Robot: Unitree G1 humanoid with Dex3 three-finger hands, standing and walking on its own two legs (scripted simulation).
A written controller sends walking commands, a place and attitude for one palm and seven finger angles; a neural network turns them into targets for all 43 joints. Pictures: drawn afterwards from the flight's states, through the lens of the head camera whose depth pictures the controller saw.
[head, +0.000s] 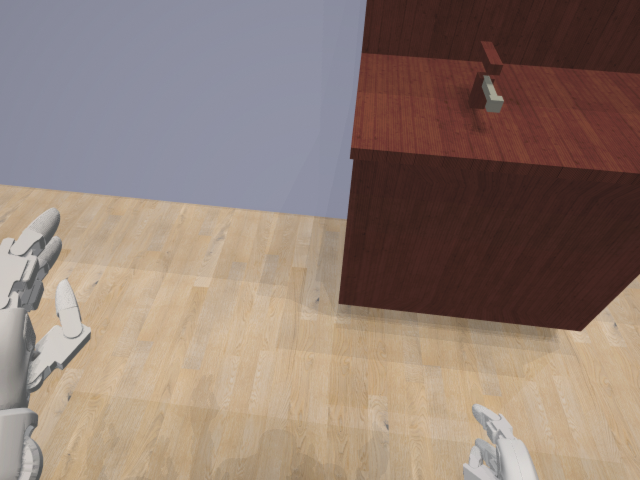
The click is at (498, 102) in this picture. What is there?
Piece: tap's lever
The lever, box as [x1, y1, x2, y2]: [485, 95, 503, 112]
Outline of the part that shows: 489,95 485,105 486,110 499,112 503,102 502,97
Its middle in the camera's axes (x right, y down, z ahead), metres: +0.39 -0.30 +0.87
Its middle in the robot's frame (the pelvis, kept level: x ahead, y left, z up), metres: +0.88 -0.33 +0.06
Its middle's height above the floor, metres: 0.84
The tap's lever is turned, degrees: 0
